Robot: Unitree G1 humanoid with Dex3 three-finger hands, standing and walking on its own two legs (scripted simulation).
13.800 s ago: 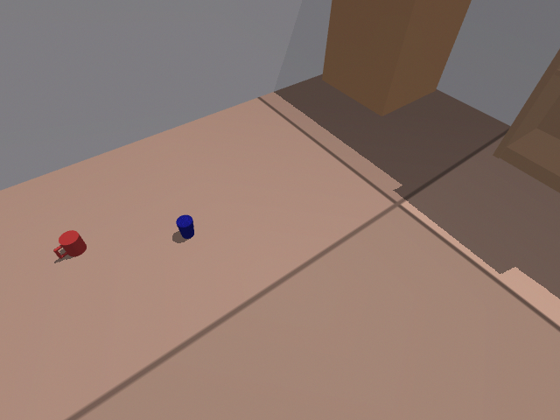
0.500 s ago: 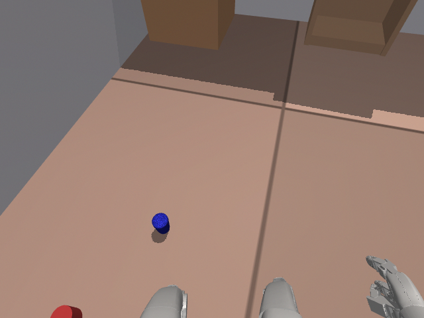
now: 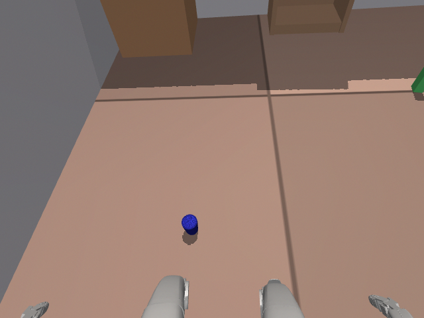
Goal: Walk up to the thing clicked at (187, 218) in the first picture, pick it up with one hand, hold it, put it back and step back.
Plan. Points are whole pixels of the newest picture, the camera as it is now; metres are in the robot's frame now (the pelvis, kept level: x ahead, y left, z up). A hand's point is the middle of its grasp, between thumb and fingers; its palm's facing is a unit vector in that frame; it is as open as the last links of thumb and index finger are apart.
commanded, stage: walk up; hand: left
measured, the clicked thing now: (190, 225) +0.54 +0.16 -0.67
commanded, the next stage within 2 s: none
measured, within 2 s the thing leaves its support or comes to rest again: neither
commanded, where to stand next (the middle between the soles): +0.10 +0.04 m, yaw -16 degrees
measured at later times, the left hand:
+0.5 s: hand out of the picture +0.09 +0.39 -0.13, palm faces -0.27 -0.91 -0.33, open 7.4 cm
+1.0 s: hand (97, 263) +0.24 +0.27 -0.11, palm faces -0.31 -0.85 -0.43, open 7.4 cm
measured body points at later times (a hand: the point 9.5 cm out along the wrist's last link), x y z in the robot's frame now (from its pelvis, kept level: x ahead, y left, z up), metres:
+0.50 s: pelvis -0.02 +0.12 +0.04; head +0.02 +0.15 +0.48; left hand +0.10 +0.44 -0.11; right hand -0.12 -0.22 -0.03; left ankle -0.03 +0.27 -0.68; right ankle -0.01 -0.05 -0.62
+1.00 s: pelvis +0.04 +0.05 +0.02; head +0.08 +0.02 +0.47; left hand +0.25 +0.31 -0.08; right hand +0.02 -0.27 -0.11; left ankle +0.14 +0.15 -0.69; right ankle +0.02 -0.06 -0.68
